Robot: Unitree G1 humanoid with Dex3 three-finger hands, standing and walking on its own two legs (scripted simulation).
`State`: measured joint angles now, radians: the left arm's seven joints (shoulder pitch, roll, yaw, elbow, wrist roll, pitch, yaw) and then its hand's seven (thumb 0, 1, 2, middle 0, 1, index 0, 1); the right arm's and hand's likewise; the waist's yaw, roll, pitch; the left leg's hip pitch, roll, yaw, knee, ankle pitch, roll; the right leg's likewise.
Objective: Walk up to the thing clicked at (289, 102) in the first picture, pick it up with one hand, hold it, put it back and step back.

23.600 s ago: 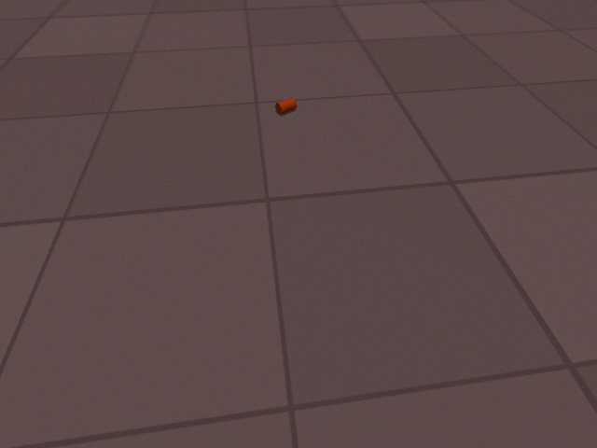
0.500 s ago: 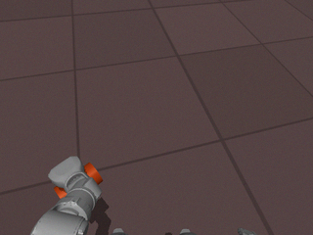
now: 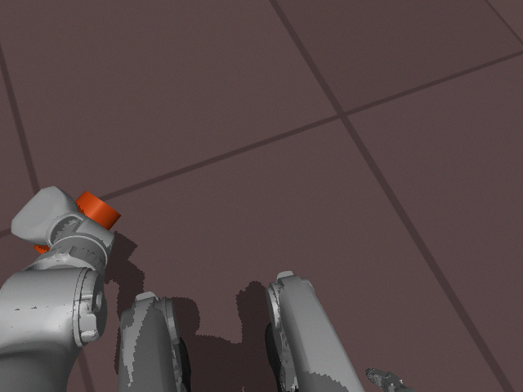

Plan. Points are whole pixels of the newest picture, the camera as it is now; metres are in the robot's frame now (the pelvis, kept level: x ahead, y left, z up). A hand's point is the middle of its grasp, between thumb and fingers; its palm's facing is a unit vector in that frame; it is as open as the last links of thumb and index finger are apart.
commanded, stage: crouch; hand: left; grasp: from above
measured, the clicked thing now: (80, 230) +0.43 +0.26 -0.18
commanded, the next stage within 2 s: lower in 0.98 s
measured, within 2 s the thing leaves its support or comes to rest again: neither
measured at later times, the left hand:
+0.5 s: hand (101, 229) +0.45 +0.24 -0.26, palm faces -0.27 -0.34 -0.90, open 9.9 cm
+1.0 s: hand (107, 229) +0.46 +0.25 -0.32, palm faces -0.28 -0.32 -0.90, open 9.7 cm
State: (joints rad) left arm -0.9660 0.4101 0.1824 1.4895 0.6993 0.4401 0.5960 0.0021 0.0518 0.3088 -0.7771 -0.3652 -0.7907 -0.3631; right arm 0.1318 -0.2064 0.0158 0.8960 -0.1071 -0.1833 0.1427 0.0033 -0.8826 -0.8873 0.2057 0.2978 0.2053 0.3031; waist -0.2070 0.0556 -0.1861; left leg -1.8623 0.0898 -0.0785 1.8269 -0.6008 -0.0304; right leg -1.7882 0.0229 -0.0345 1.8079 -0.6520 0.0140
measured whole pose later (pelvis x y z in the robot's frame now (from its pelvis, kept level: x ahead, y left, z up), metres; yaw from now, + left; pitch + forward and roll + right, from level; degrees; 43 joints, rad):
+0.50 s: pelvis -0.01 +0.00 -0.11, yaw -1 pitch +37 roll -4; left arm -1.10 0.52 0.26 1.58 0.80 0.41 0.58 0.00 0.05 0.28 -0.79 -0.37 -0.80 -0.37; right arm 0.15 -0.28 0.02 0.90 -0.15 -0.24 0.20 0.00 -0.90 -0.90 0.20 0.30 0.20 0.30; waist -0.26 0.04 -0.13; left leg -2.20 0.08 -0.11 2.18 -0.64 -0.03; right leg -2.12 0.03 -0.03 2.17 -0.70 0.02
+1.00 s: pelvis -0.02 +0.00 -0.17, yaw -3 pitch +34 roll -5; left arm -1.16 0.62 0.30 1.66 0.85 0.35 0.57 0.01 0.08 0.19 -0.83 -0.32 -0.85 -0.31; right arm 0.17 -0.28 0.06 0.90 -0.18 -0.27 0.26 0.00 -0.92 -0.90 0.20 0.30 0.20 0.30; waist -0.28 0.04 -0.04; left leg -2.33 0.08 -0.14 2.35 -0.63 -0.03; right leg -2.24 0.05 -0.04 2.33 -0.69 0.04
